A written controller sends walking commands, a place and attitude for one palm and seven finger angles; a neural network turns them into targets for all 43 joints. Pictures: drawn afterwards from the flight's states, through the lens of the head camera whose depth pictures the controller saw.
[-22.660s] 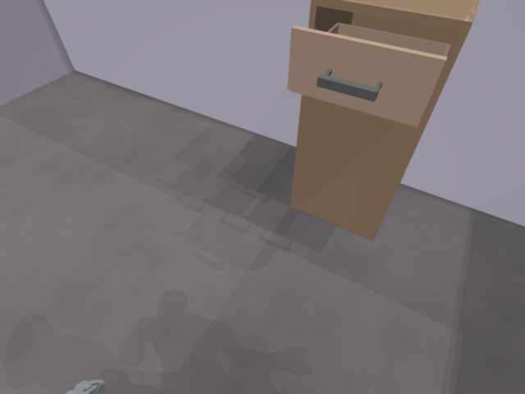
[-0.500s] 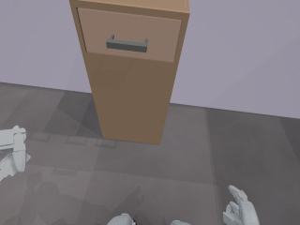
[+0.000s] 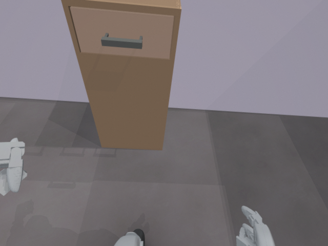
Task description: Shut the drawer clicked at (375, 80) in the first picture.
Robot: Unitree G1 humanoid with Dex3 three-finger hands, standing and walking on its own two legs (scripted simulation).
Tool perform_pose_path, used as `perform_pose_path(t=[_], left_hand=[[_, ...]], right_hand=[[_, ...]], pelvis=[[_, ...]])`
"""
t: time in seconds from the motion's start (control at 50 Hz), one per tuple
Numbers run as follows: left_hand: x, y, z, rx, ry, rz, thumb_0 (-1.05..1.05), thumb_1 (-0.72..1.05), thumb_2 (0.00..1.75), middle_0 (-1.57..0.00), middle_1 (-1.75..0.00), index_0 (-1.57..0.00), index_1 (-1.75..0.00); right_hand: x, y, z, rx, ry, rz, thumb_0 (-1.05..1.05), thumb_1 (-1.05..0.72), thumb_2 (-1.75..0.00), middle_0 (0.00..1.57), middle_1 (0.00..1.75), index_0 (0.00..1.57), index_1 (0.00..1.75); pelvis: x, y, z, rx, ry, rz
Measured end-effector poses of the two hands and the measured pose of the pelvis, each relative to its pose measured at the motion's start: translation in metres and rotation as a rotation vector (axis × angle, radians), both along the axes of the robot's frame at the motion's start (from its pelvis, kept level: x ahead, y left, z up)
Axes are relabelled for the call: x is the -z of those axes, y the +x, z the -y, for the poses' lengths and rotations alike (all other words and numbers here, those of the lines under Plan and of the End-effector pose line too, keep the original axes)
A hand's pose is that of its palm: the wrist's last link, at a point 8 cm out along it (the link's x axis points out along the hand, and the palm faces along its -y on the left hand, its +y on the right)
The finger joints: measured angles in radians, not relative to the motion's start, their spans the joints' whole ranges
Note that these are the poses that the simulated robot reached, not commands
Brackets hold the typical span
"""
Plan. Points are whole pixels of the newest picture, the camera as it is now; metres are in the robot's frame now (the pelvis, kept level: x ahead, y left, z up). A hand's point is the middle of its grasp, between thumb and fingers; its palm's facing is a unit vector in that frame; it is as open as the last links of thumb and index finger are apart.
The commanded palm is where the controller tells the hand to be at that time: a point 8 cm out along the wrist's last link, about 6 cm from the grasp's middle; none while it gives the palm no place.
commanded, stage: stop stepping back and stand still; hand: left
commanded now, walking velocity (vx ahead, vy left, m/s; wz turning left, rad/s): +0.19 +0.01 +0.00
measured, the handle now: (123, 39) +0.83 +0.18 +0.08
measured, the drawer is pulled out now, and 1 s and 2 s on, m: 0.00 0.00 0.00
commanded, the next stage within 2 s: let the arm hang, fingers relaxed in 0.70 s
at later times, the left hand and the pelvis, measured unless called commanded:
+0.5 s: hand out of the picture +0.13 +0.26 +0.18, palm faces +0.43 -0.81 -0.40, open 3.2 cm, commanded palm +0.08 +0.30 +0.19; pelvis -0.05 +0.02 +0.01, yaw +1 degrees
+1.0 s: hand out of the picture +0.08 +0.25 -0.10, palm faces +0.05 -0.94 -0.34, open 3.0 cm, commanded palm none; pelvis -0.06 +0.03 +0.00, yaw +2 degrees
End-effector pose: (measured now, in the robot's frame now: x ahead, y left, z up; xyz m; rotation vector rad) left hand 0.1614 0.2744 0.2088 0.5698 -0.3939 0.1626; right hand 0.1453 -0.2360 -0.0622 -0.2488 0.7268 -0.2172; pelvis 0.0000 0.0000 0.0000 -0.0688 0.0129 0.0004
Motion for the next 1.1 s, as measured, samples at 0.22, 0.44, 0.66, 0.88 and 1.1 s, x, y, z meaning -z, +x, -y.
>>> perform_pose_path(t=[0.22, 0.44, 0.66, 0.88, 1.1], left_hand=[[0.017, -0.017, -0.015, -0.141, -0.159, -0.012, 0.01, 0.89, 0.9, -1.41, -1.6, -1.41, -1.6], [0.002, -0.069, -0.009, -0.147, -0.074, -0.031, 0.01, 0.88, 0.9, -1.41, -1.6, -1.41, -1.6], [0.014, -0.068, -0.024, -0.209, -0.094, -0.047, 0.01, 0.89, 0.9, -1.41, -1.6, -1.41, -1.6], [0.097, -0.045, -0.037, -0.214, -0.132, -0.426, 0.0, 0.89, 0.9, -1.4, -1.59, -1.39, -1.59], [0.333, -0.182, 0.015, -0.386, -0.452, -1.536, 0.01, 0.9, 0.9, -1.1, -1.31, -1.09, -1.3]], right_hand=[[-0.009, -0.051, -0.005, 0.024, -0.013, 0.002, 0.01, -0.9, -0.9, 0.2, 0.3, 0.2, 0.3], [-0.003, -0.068, -0.005, 0.003, 0.021, -0.009, 0.01, -0.9, -0.9, 0.2, 0.3, 0.2, 0.3], [0.001, -0.06, -0.026, -0.038, 0.047, 0.026, 0.01, -0.9, -0.9, 0.2, 0.3, 0.2, 0.3], [0.028, -0.047, -0.027, -0.116, 0.098, -0.066, 0.01, -0.9, -0.9, 0.2, 0.3, 0.2, 0.3], [0.048, -0.13, -0.004, -0.02, 0.044, -0.42, 0.01, -0.91, -0.9, 0.2, 0.3, 0.2, 0.3]], pelvis=[[-0.013, -0.029, -0.008, 0.03, 0.041, 0.033], [-0.015, -0.047, -0.007, 0.027, 0.067, 0.022], [-0.011, -0.053, -0.019, -0.005, 0.075, 0.044], [-0.006, -0.056, -0.027, -0.029, 0.057, 0.013], [-0.009, -0.068, -0.024, -0.04, 0.062, 0.042]])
